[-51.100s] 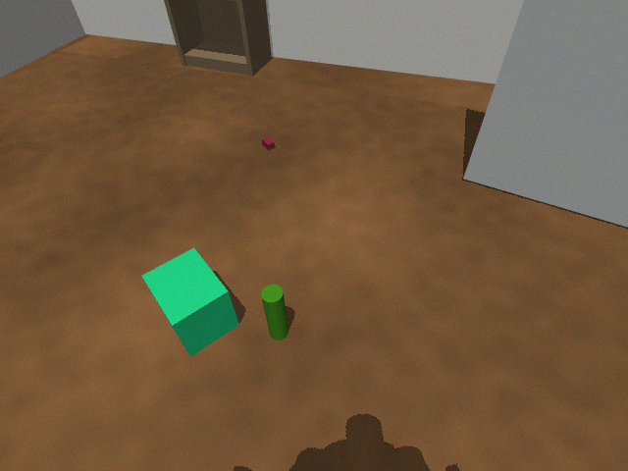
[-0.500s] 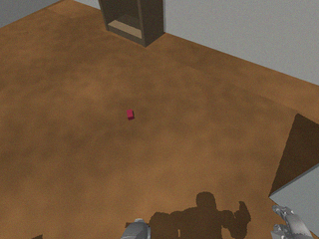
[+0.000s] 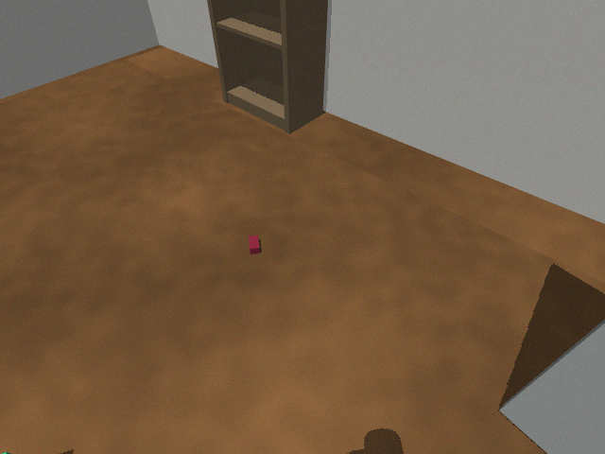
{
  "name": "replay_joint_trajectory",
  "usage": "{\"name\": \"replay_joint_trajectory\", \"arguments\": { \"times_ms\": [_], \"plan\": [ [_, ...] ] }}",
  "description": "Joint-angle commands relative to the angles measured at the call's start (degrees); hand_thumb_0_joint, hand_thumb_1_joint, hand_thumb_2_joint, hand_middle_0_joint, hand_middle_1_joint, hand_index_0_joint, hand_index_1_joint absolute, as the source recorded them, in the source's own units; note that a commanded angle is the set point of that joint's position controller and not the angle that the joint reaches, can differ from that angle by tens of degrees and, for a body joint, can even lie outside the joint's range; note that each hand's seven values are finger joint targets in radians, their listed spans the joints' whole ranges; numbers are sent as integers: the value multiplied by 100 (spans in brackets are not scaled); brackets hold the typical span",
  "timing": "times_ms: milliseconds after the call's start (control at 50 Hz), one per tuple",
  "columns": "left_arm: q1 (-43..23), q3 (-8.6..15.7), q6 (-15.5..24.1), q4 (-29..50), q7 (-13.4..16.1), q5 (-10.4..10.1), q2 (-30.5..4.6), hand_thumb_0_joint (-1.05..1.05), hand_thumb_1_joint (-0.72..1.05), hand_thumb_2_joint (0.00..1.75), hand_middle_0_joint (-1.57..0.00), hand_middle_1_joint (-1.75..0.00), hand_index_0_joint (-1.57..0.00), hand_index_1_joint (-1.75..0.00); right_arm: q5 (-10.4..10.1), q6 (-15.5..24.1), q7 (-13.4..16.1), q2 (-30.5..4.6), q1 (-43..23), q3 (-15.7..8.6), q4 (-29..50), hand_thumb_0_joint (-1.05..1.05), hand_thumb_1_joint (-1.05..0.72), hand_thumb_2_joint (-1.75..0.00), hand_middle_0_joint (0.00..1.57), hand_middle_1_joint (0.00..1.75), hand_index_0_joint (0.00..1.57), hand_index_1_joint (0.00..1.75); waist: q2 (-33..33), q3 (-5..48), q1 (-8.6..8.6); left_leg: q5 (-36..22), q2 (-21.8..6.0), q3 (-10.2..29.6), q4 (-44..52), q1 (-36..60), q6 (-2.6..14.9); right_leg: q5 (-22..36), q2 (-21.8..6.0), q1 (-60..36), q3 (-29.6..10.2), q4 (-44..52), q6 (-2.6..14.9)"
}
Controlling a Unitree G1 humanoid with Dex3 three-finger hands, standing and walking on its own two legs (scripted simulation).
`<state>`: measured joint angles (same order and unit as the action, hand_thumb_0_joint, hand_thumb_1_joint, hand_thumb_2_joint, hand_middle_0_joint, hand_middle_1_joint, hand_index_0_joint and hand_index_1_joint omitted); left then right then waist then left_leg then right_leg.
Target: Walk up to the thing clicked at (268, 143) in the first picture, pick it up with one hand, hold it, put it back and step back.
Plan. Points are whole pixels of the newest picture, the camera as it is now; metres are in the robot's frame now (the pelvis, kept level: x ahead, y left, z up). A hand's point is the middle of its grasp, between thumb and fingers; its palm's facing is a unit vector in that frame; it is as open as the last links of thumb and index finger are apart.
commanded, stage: step back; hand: left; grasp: from above
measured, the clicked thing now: (254, 244) +1.12 +0.21 -0.75
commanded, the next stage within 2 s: stand in 0.62 s
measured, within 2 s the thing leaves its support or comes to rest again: neither
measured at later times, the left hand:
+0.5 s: hand out of the picture +0.12 +0.26 -0.15, palm faces +0.05 -0.91 -0.42, open 7.4 cm
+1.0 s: hand out of the picture +0.17 +0.25 -0.15, palm faces -0.02 -0.94 -0.33, open 7.4 cm
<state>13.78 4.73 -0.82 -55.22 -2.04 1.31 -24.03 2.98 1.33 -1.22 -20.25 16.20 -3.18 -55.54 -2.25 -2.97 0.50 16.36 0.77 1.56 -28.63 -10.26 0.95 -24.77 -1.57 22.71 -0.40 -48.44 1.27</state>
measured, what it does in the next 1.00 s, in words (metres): steps on the spot: right foot, then left foot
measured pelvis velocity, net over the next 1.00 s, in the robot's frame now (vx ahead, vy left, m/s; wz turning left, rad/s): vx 0.07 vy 0.00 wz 0.00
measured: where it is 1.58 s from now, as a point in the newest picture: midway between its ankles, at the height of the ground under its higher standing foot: outside the picture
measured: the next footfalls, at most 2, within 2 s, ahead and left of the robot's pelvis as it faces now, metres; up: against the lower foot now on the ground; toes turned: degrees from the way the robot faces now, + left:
right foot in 0.10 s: +0.09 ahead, -0.13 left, +0.00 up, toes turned +0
left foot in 0.46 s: +0.14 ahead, +0.13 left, +0.00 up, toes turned +1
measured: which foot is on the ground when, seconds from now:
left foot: down 0.00-0.12, up 0.14-0.44, down 0.46-1.00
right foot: up 0.00-0.08, down 0.10-1.00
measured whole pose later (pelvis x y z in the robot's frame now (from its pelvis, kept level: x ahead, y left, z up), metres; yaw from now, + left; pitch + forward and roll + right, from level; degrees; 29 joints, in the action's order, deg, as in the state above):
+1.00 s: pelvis +0.07 +0.00 +0.01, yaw +0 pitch -2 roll +0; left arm 4.3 -0.2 1.3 -63.5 -0.4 0.0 -20.2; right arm 0.6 0.9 -0.7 -19.6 3.2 -0.6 -63.9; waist -0.5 -4.1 0.2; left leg 9.3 -1.0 -0.9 -21.7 -10.1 -0.4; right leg -13.5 -1.4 5.2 0.1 -21.0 -1.3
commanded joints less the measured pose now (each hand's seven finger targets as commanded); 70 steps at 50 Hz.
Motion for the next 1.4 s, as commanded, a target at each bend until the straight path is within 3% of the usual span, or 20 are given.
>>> {"name": "replay_joint_trajectory", "arguments": {
  "times_ms": [0,80,100,120,140,160,220,300,400,440,460,480,500,540,580,620,680,760,1000,1380],
  "plan": [
    [-368,237,246,505,9,20,-946,0,90,90,-20,-30,-20,-30,-33,118,92,-1708,-378,-456,527,0,-90,-90,20,30,20,30,1427,-212,45,1903,-1274,1349,1383,-610,915,-30,-37,-159,75,684,-71],
    [680,322,393,23,183,77,-1020,0,90,90,-20,-30,-20,-30,-108,-60,104,-1084,-604,-239,643,0,-90,-90,20,30,20,30,238,237,-524,1483,-526,355,-888,-1670,460,769,187,-2292,29,2334,-74],
    [837,431,443,33,252,160,-1389,0,90,90,-20,-30,-20,-30,-135,-49,115,-647,-434,-100,726,0,-90,-90,20,30,20,30,-963,257,-572,1495,105,84,-2339,-2451,216,-263,-832,-2569,-1781,3112,169],
    [497,480,471,255,270,158,-1714,0,90,90,-20,-30,-20,-30,-134,-75,161,-813,-386,-139,732,0,-90,-90,20,30,20,30,-855,112,-478,1664,284,395,-2875,-2699,30,-1278,-1942,-1906,-3389,3690,651],
    [44,482,464,417,258,132,-1821,0,90,90,-20,-30,-20,-30,-127,-72,208,-1312,-306,-293,604,0,-90,-90,20,30,20,30,-470,-211,-354,1738,-10,711,-2979,-2374,27,-1538,-2249,-1171,-3715,3664,1200],
    [-79,453,476,453,261,98,-1693,0,90,90,-20,-30,-20,-30,-132,-41,203,-1467,-332,-329,538,0,-90,-90,20,30,20,30,-300,-492,-292,1579,-176,741,-3060,-2333,32,-1059,-2167,-911,-3389,3557,1364],
    [-226,309,578,418,302,19,-1274,0,90,90,-20,-30,-20,-30,-177,-46,149,-1220,-136,-279,299,0,-90,-90,20,30,20,30,-108,-237,-128,763,-176,847,-2754,-1810,-18,1211,-1388,-1000,-1679,3040,773],
    [-320,252,575,444,344,3,-1207,0,90,90,-20,-30,-20,-30,-142,-143,116,-1061,-151,-232,290,0,-90,-90,20,30,20,30,-384,9,-142,617,-200,404,-1993,-1255,-138,2589,-1299,-883,-932,2622,804],
    [-281,145,444,407,405,-97,-1170,0,90,90,-20,-30,-20,-30,-174,-87,156,-914,-546,-155,307,0,-90,-90,20,30,20,30,-831,401,-170,-44,-176,-299,-605,-620,-23,5068,-1096,-1332,-405,1644,583],
    [-343,107,369,456,416,-120,-1117,0,90,90,-20,-30,-20,-30,-166,-35,187,-1039,-428,-225,170,0,-90,-90,20,30,20,30,-419,719,-95,-1870,-270,-109,87,-9,124,4707,-816,-1370,-223,1028,279],
    [-313,63,364,538,426,-142,-1001,0,90,90,-20,-30,-20,-30,-149,-29,219,-1334,-376,-305,156,0,-90,-90,20,30,20,30,117,965,-89,-3114,-726,394,-71,406,346,4174,-633,-1092,-164,647,114],
    [-245,3,343,554,435,-195,-875,0,90,90,-20,-30,-20,-30,-147,-16,245,-1502,-511,-323,211,0,-90,-90,20,30,20,30,597,1144,-129,-3613,-1284,1004,-40,672,700,3154,-240,-734,-18,243,-24],
    [-250,-15,280,421,452,-248,-843,0,90,90,-20,-30,-20,-30,-232,-38,229,-1595,-857,-296,270,0,-90,-90,20,30,20,30,836,1183,-179,-3341,-1653,1338,-98,229,1192,1633,45,-894,92,277,-67],
    [-371,-16,300,239,457,-188,-872,0,90,90,-20,-30,-20,-30,-230,-113,212,-1428,-1253,-230,217,0,-90,-90,20,30,20,30,924,958,-266,-2728,-1521,973,-73,-438,964,875,-31,-1369,-100,1029,52],
    [-244,31,343,147,416,-111,-1067,0,90,90,-20,-30,-20,-30,-214,-157,207,-1309,-1446,-178,239,0,-90,-90,20,30,20,30,729,860,-291,-1759,-1063,559,-302,-573,526,1580,-298,-1368,-439,1548,133],
    [-452,-149,364,-16,331,-29,-926,0,90,90,-20,-30,-20,-30,-297,-56,156,-1123,-1133,-82,67,0,-90,-90,20,30,20,30,336,674,-70,-1030,-646,429,-181,-503,135,2025,-797,-1475,-880,2331,257],
    [-855,-209,361,-124,297,-118,-926,0,90,90,-20,-30,-20,-30,-265,7,113,-1124,-1343,-40,-137,0,-90,-90,20,30,20,30,507,456,3,-1589,-774,484,264,394,140,1911,-554,-707,-625,2380,94],
    [-958,-254,362,-287,280,-142,-854,0,90,90,-20,-30,-20,-30,-264,82,107,-1160,-1323,8,-288,0,-90,-90,20,30,20,30,257,609,-32,-2346,-910,503,559,325,153,2458,-506,-1550,-390,2528,-29],
    [-1116,-263,342,-599,234,-89,-817,0,90,90,-20,-30,-20,-30,-256,106,106,-1098,-1605,21,-560,0,-90,-90,20,30,20,30,308,535,-68,-1281,-826,356,1198,414,-5,1720,-561,-1644,-392,3267,-75],
    [-905,-299,315,-714,227,-76,-796,0,90,90,-20,-30,-20,-30,-249,82,109,-1164,-1431,36,-737,0,-90,-90,20,30,20,30,259,411,-37,-1108,-851,349,1318,482,-22,1602,-582,-1440,-416,3398,-60]
  ]
}}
